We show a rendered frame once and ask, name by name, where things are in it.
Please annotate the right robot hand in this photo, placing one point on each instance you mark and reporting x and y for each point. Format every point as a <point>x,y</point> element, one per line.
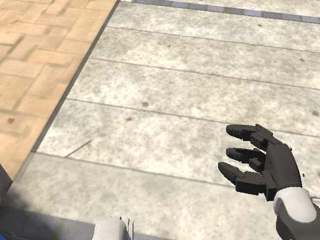
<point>275,170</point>

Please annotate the left robot thigh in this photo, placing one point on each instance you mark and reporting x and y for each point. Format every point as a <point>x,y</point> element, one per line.
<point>114,228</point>

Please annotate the right robot forearm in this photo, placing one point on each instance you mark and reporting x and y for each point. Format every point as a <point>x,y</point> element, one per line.
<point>298,218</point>

